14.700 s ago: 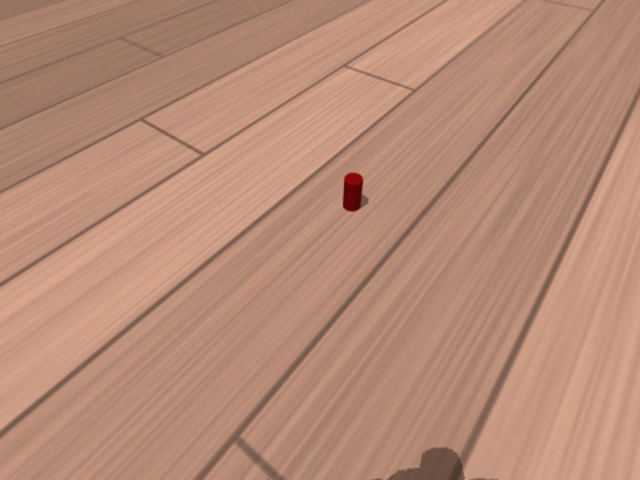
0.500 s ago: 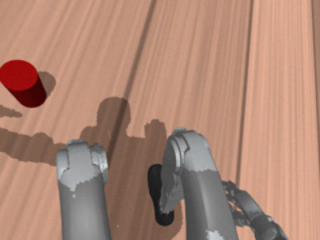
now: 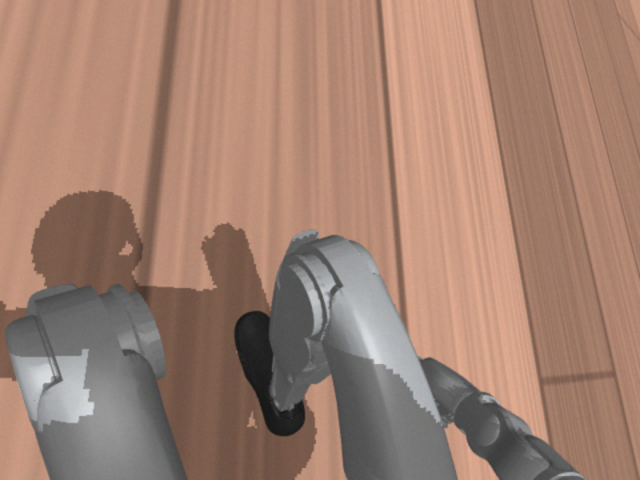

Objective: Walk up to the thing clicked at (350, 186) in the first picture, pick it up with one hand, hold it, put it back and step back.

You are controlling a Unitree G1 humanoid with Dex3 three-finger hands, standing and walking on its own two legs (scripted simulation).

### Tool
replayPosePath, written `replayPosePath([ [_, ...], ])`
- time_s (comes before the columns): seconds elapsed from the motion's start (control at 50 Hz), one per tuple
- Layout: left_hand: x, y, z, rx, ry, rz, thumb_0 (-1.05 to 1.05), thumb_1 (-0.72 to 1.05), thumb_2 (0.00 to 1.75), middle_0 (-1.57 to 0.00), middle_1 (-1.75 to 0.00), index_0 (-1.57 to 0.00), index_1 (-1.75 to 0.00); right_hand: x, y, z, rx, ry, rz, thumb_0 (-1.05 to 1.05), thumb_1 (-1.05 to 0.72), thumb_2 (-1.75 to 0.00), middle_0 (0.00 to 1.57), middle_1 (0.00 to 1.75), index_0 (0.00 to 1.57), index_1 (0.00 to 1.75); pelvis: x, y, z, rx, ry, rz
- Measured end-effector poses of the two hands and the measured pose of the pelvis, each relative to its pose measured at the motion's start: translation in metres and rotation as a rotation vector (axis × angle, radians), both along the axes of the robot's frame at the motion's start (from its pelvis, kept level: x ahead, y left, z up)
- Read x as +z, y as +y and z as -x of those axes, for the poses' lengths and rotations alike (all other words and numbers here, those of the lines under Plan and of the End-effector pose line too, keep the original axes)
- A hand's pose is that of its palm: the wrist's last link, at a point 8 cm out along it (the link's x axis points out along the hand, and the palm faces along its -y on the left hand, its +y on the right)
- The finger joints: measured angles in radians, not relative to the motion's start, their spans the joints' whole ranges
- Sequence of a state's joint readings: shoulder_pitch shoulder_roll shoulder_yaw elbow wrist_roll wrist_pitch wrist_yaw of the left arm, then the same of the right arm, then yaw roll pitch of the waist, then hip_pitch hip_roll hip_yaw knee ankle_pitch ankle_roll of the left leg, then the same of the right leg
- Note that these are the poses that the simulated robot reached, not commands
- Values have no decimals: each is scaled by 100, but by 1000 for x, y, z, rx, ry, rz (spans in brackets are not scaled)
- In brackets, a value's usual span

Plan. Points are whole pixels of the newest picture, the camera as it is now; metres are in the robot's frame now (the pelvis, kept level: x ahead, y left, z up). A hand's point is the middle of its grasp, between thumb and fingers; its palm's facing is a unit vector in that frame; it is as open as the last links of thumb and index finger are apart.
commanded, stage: close in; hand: left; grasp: from the side
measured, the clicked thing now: out of the picture +0.48 +0.31 -0.21
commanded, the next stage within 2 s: rest palm in 0.62 s
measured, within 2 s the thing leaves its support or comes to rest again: leaves its support in 1.80 s
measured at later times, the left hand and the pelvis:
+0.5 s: hand out of the picture +0.46 +0.31 -0.17, palm faces +0.43 -0.90 +0.03, open 17.1 cm; pelvis +0.00 +0.01 +0.00, yaw -2 degrees
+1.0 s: hand out of the picture +0.47 +0.31 -0.17, palm faces +0.48 -0.88 -0.01, open 14.1 cm; pelvis +0.00 +0.00 +0.00, yaw -2 degrees
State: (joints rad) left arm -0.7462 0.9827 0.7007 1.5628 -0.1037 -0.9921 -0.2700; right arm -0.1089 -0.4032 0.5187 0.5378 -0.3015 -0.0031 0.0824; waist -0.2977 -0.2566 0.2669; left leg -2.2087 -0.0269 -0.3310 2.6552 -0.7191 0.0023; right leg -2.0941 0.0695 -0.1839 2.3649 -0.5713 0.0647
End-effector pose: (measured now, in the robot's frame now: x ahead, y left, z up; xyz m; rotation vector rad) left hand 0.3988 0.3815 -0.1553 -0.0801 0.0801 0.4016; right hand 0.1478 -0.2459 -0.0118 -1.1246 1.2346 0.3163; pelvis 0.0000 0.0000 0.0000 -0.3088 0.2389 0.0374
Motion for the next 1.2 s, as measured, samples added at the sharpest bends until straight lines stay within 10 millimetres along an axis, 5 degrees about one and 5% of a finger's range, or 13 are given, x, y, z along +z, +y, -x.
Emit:
replayPosePath([
  [0.24,-8,-3,-7,36,-5,-74,-2,-56,7,-5,-11,-5,-10,6,4,16,13,81,74,0,-93,-90,21,30,20,30,-2,9,3,-11,-35,39],
  [0.48,-19,-32,-21,37,-23,-47,-2,-50,12,-5,-12,-6,-11,7,13,8,22,93,79,0,-92,-90,21,30,20,30,-1,10,1,-21,-34,55],
  [0.8,-11,-30,-27,69,-16,-84,-1,-44,19,-7,-15,-7,-15,0,5,8,-5,117,68,0,-91,-90,21,30,20,30,1,6,0,-27,-11,40],
  [1.2,-8,-33,-30,84,-10,-89,-2,-4,58,-53,-60,-53,-59,2,1,13,-27,124,76,0,-88,-89,21,30,20,30,4,5,0,-31,0,37],
])
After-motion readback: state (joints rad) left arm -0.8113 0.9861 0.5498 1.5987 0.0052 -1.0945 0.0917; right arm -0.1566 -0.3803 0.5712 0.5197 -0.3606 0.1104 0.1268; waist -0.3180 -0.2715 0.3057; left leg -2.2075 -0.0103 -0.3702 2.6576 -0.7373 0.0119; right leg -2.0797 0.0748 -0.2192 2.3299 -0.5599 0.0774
